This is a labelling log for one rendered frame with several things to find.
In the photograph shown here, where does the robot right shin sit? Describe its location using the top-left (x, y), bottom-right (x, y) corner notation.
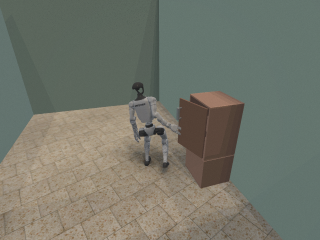
top-left (162, 139), bottom-right (169, 163)

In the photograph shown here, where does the robot right hand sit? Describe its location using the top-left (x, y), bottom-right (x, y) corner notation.
top-left (170, 124), bottom-right (181, 135)

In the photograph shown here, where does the handle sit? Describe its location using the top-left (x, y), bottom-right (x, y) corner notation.
top-left (176, 107), bottom-right (182, 120)

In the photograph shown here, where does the robot left hand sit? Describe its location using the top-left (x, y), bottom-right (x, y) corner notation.
top-left (134, 131), bottom-right (141, 143)

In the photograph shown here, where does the right robot upper arm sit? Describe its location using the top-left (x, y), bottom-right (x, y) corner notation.
top-left (147, 96), bottom-right (157, 119)

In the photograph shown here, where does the cupboard door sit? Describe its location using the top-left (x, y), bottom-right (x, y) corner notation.
top-left (178, 98), bottom-right (209, 159)

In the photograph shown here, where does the left robot thigh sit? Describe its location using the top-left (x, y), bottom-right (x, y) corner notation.
top-left (139, 127), bottom-right (151, 143)

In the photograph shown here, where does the left robot upper arm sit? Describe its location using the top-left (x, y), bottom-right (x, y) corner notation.
top-left (128, 100), bottom-right (136, 121)

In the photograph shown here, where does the left robot forearm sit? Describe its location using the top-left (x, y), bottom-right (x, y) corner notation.
top-left (129, 118), bottom-right (138, 133)

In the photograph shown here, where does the right robot forearm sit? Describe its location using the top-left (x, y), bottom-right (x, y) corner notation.
top-left (155, 112), bottom-right (172, 129)

